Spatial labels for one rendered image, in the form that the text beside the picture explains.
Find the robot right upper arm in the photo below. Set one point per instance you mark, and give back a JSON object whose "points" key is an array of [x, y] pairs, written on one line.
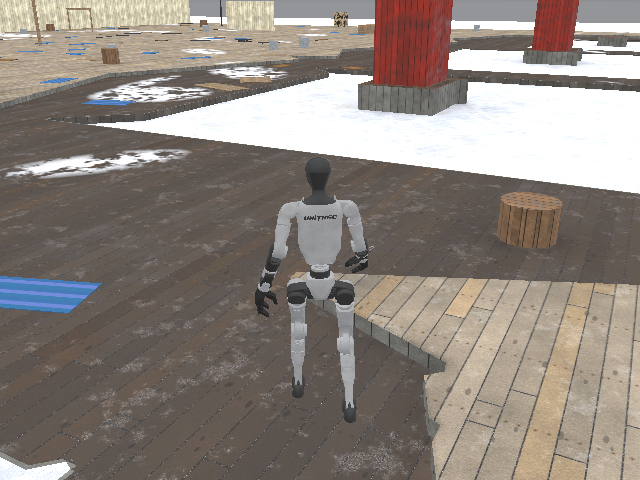
{"points": [[350, 210]]}

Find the robot left forearm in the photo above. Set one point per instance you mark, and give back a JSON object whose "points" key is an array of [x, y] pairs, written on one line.
{"points": [[269, 271]]}

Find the left robot hand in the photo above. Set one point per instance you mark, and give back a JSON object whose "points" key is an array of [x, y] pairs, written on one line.
{"points": [[260, 303]]}

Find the robot left upper arm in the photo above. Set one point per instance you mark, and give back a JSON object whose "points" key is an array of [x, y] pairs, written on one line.
{"points": [[287, 212]]}

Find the robot right forearm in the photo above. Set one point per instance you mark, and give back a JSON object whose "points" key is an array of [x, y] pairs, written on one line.
{"points": [[362, 257]]}

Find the humanoid robot head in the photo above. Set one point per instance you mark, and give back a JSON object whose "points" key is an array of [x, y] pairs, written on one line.
{"points": [[317, 173]]}

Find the robot left shin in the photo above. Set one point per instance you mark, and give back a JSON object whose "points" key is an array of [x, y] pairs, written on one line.
{"points": [[297, 355]]}

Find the right robot hand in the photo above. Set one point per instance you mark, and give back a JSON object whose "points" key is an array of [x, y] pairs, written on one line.
{"points": [[354, 260]]}

